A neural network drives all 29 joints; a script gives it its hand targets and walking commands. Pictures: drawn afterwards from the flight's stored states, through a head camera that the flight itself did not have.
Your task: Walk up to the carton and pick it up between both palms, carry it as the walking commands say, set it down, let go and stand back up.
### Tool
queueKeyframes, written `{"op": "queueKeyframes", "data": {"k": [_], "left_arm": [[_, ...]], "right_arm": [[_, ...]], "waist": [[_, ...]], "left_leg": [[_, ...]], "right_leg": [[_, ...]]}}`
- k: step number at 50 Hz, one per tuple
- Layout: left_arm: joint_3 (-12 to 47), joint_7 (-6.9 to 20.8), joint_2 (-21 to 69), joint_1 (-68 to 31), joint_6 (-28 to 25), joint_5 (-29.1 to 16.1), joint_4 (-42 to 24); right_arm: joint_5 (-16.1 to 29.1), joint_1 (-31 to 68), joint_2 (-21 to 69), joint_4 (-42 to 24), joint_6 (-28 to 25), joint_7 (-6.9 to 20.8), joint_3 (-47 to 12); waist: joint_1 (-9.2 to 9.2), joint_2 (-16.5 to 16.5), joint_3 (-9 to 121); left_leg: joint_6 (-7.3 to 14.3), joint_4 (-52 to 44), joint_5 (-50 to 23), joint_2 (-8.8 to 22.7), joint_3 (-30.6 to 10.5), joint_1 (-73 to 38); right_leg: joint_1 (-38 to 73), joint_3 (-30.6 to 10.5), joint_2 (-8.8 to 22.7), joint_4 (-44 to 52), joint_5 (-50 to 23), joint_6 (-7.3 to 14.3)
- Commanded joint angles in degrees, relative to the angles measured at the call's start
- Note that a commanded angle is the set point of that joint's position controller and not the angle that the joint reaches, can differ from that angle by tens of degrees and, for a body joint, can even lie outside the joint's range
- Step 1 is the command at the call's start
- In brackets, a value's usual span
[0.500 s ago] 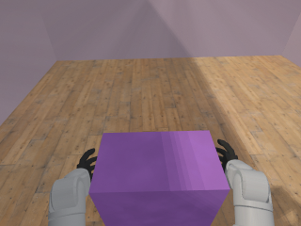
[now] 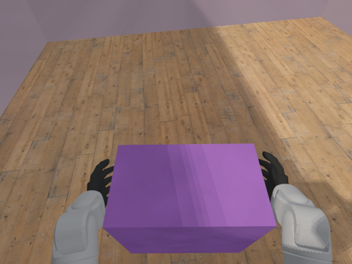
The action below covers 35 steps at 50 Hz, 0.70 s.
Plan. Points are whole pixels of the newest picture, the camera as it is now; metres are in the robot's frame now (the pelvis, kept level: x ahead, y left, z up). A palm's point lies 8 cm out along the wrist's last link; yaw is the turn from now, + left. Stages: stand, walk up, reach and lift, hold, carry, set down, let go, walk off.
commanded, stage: carry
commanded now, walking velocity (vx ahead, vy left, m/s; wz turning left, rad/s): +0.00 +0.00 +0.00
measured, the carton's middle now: (185, 204) +0.26 +0.01 +0.00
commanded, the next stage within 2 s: none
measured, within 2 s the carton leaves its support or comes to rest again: neither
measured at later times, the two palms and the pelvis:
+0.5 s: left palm (115, 231) +0.18 +0.14 +0.05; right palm (313, 224) +0.20 -0.23 +0.06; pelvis -0.06 -0.05 -0.01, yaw +1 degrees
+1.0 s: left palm (114, 219) +0.21 +0.15 +0.05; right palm (303, 209) +0.22 -0.22 +0.06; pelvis -0.04 -0.05 +0.00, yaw +1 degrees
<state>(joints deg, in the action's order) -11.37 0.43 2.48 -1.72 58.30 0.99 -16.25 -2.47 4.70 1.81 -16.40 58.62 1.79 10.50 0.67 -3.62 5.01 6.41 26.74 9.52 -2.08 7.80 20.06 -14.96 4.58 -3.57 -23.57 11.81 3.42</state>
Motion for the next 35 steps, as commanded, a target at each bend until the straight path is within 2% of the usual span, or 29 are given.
{"op": "queueKeyframes", "data": {"k": [1, 2, 3, 4, 7, 10, 11, 12, 13, 14, 15, 16, 17, 18, 19, 20, 21, 22, 23, 24, 25, 26, 27, 28, 29, 32, 33, 34, 35], "left_arm": [[44.5, 9.4, 38.3, -25.6, 1.4, -15.8, -16.0], [45.7, 9.8, 39.9, -29.0, 2.7, -17.2, -17.4], [41.8, 10.4, 39.3, -31.8, 2.6, -14.7, -11.6], [43.9, 10.7, 40.0, -32.6, 3.3, -16.3, -15.8], [34.9, 11.2, 35.2, -31.8, 2.2, -9.8, 0.5], [33.2, 11.6, 35.0, -33.1, -0.4, -8.1, 4.3], [35.7, 11.4, 36.1, -33.2, -0.8, -9.7, 1.1], [35.6, 11.4, 37.1, -34.5, -0.7, -10.7, 1.4], [36.3, 11.4, 39.1, -37.7, -1.6, -11.4, -0.6], [35.1, 11.2, 39.4, -35.9, -1.2, -11.2, 2.6], [35.9, 10.9, 39.1, -36.1, -1.1, -11.9, -1.2], [32.4, 10.7, 38.2, -35.4, -1.6, -9.3, 4.7], [35.0, 10.5, 38.7, -35.0, -1.9, -11.0, -1.5], [32.8, 10.4, 38.3, -33.7, -2.2, -9.1, 2.7], [37.0, 10.3, 40.0, -34.9, -1.7, -12.2, -3.5], [34.3, 10.2, 39.1, -33.9, -1.9, -10.0, 0.7], [37.3, 10.1, 39.6, -34.0, -1.4, -12.4, -5.1], [36.7, 10.0, 38.8, -32.0, -0.8, -11.6, -3.6], [37.6, 10.0, 39.4, -34.5, -0.8, -12.3, -5.1], [34.1, 10.2, 37.6, -31.9, -1.2, -9.2, 0.6], [32.6, 10.2, 37.0, -31.6, -1.7, -8.1, 2.4], [37.6, 10.1, 38.8, -33.1, -1.2, -12.1, -6.1], [38.8, 10.1, 39.9, -33.1, -0.7, -12.8, -6.5], [37.1, 10.1, 39.2, -31.5, -1.1, -11.4, -3.3], [40.3, 10.2, 41.1, -34.0, -0.2, -14.4, -9.4], [35.9, 9.9, 38.1, -32.8, -0.3, -10.8, -3.9], [34.8, 9.9, 36.3, -31.9, -0.7, -9.6, -2.0], [36.2, 10.0, 37.4, -30.2, -0.8, -10.3, -3.0], [41.0, 10.0, 38.8, -33.0, 0.3, -14.5, -10.4]], "right_arm": [[17.1, 22.1, 40.9, -15.6, 0.9, 7.9, -42.8], [18.1, 24.6, 42.3, -16.4, 2.3, 7.9, -43.6], [14.9, 26.9, 41.2, -10.6, 1.6, 7.9, -39.3], [16.5, 27.8, 42.4, -13.5, 2.5, 8.0, -42.0], [8.4, 25.0, 38.1, 2.5, 1.3, 7.6, -32.7], [5.6, 24.3, 37.0, 8.1, -0.9, 8.0, -30.1], [8.3, 27.8, 37.9, 2.2, -1.2, 8.3, -33.3], [9.9, 29.6, 39.4, 2.1, -1.3, 8.4, -34.1], [10.6, 32.0, 41.6, 1.8, -1.9, 8.8, -34.5], [11.0, 32.7, 41.2, 2.0, -2.0, 8.5, -34.5], [11.4, 31.9, 41.6, 0.2, -1.8, 8.3, -35.1], [8.7, 29.7, 40.1, 7.1, -2.3, 8.3, -31.2], [11.5, 31.1, 41.1, -0.4, -2.5, 8.3, -35.6], [9.7, 29.6, 40.6, 3.8, -2.9, 8.3, -33.1], [13.3, 31.9, 41.9, -3.4, -2.6, 8.3, -37.8], [10.9, 30.1, 41.2, 1.6, -2.6, 8.2, -34.7], [12.8, 29.2, 42.1, -2.9, -1.8, 8.2, -37.8], [12.8, 28.2, 41.6, -1.7, -1.4, 8.0, -37.4], [13.6, 30.1, 42.0, -3.6, -1.5, 8.4, -38.3], [10.4, 27.9, 40.3, 2.8, -1.8, 8.4, -34.5], [9.4, 27.8, 39.3, 4.0, -2.3, 8.4, -33.9], [12.7, 28.7, 41.0, -4.1, -1.9, 8.2, -38.1], [14.4, 31.1, 42.3, -6.0, -1.4, 8.4, -39.4], [12.9, 30.6, 41.2, -4.6, -1.9, 8.1, -38.0], [15.5, 33.0, 42.8, -10.8, -1.1, 8.1, -41.4], [11.4, 27.9, 41.1, -0.4, -0.8, 7.8, -35.8], [9.8, 24.9, 40.7, 3.6, -1.0, 7.8, -34.2], [10.6, 25.1, 39.9, -0.5, -1.2, 8.1, -35.5], [14.2, 25.8, 41.8, -5.8, -0.2, 7.9, -39.5]], "waist": [[-1.11, 9.9, 24.7], [-1.25, 9.9, 20.7], [-1.19, 8.2, 16.6], [-0.86, 5.3, 12.7], [-1.08, 6.0, 7.5], [-0.86, 4.0, 4.2], [-0.77, 3.9, 3.5], [-0.67, 3.9, 5.1], [-0.58, 3.2, 4.8], [-0.52, 3.5, 6.0], [-0.45, 3.2, 8.4], [-0.40, 1.4, 10.2], [-0.42, 4.7, 11.0], [-0.32, 4.3, 12.6], [-0.38, 3.3, 12.0], [-0.33, 3.8, 12.9], [-0.43, 5.0, 13.9], [-0.27, 3.1, 14.8], [-0.39, 4.0, 13.8], [-0.16, 4.2, 13.6], [-0.16, 5.1, 12.9], [-0.27, 4.7, 13.7], [-0.10, 3.8, 13.6], [-0.28, 6.0, 13.2], [-0.24, 5.6, 13.7], [-0.11, 4.6, 13.0], [-0.35, 6.5, 12.7], [-0.40, 3.9, 14.3], [-0.36, 2.1, 15.9]], "left_leg": [[-4.4, 1.8, -18.6, 10.2, -8.9, -13.1], [-3.4, -1.7, -6.8, 9.3, -8.5, -12.9], [-2.2, -3.4, 2.7, 9.0, -9.0, -10.3], [-1.7, -4.4, 7.4, 9.5, -9.8, -8.9], [-1.7, -4.6, 6.9, 8.9, -10.1, -7.4], [-2.4, -6.8, 12.6, 9.1, -10.9, -2.3], [-2.7, -6.5, 13.0, 8.7, -10.4, -3.0], [-2.6, -7.1, 12.8, 9.2, -11.6, -2.3], [-2.8, -5.7, 11.7, 8.3, -10.1, -4.3], [-2.6, -5.1, 10.8, 8.2, -10.6, -4.2], [-2.6, -4.5, 9.5, 8.3, -10.1, -5.1], [-2.7, -4.5, 10.7, 7.6, -9.9, -4.9], [-3.0, -3.2, 8.2, 7.5, -9.3, -5.8], [-3.2, -2.1, 6.0, 7.2, -8.8, -6.4], [-3.1, -2.3, 4.2, 7.5, -8.8, -7.1], [-3.1, -1.6, 3.4, 7.7, -8.7, -7.9], [-3.4, -0.9, 2.2, 7.4, -7.8, -9.7], [-3.3, -1.2, 2.7, 7.1, -7.6, -9.9], [-3.2, -1.3, 4.4, 7.6, -8.2, -8.6], [-3.3, -1.2, 5.7, 7.5, -8.2, -6.4], [-3.6, -0.1, 4.9, 6.7, -7.4, -6.2], [-3.6, 0.1, 3.5, 6.7, -7.4, -7.1], [-3.6, 0.1, 2.0, 7.0, -7.8, -8.0], [-3.5, -0.4, 1.0, 8.0, -8.6, -8.0], [-3.2, 0.1, 1.6, 7.6, -8.4, -8.9], [-3.3, 0.8, 1.5, 7.9, -7.9, -6.0], [-3.6, 0.4, 1.0, 8.0, -8.0, -5.4], [-3.7, -0.2, 0.4, 8.3, -8.1, -7.1], [-3.6, -0.6, 0.2, 8.4, -8.0, -8.0]], "right_leg": [[9.8, -7.6, 13.0, -7.8, -32.4, 3.5], [4.4, -8.0, 12.0, -3.5, -19.0, 2.5], [2.4, -8.5, 11.9, -0.3, -8.0, 1.9], [-1.3, -9.7, 12.1, 2.1, 2.3, 1.9], [-6.0, -10.4, 11.9, 4.5, 9.2, 1.3], [-4.9, -9.4, 10.4, 4.8, 13.2, 0.7], [-7.6, -9.9, 10.6, 5.0, 15.4, 0.7], [-6.2, -9.6, 10.1, 4.6, 14.5, 0.5], [-7.9, -11.0, 11.3, 6.1, 16.0, 0.4], [-7.7, -10.5, 10.7, 6.7, 15.4, 0.2], [-6.2, -10.8, 11.3, 6.3, 14.5, 0.1], [-5.2, -10.6, 11.6, 6.7, 15.9, 0.1], [-5.3, -11.8, 12.7, 7.5, 16.4, -0.2], [-4.5, -11.8, 12.7, 8.3, 14.9, -0.3], [-4.7, -11.1, 12.4, 7.4, 12.6, -0.2], [-4.1, -11.7, 12.8, 8.1, 11.2, -0.5], [-4.2, -11.0, 12.6, 7.7, 9.2, -0.4], [-4.3, -10.7, 12.7, 7.5, 9.2, -0.1], [-4.7, -10.0, 12.0, 7.5, 11.3, 0.2], [-3.3, -11.6, 13.2, 9.0, 13.0, -0.5], [-3.8, -13.2, 14.2, 10.3, 15.0, -0.6], [-3.9, -12.5, 13.9, 9.7, 13.2, -0.6], [-4.0, -12.6, 14.4, 9.3, 9.5, -0.9], [-4.2, -11.4, 13.4, 8.7, 6.7, -0.9], [-3.9, -11.1, 13.5, 8.6, 5.3, -1.1], [-1.1, -11.4, 13.7, 8.7, 2.1, -1.0], [0.0, -11.2, 14.0, 8.1, -0.2, -1.0], [-0.4, -11.0, 14.1, 7.2, -2.9, -1.1], [0.2, -10.2, 13.5, 5.7, -3.4, -0.6]]}}
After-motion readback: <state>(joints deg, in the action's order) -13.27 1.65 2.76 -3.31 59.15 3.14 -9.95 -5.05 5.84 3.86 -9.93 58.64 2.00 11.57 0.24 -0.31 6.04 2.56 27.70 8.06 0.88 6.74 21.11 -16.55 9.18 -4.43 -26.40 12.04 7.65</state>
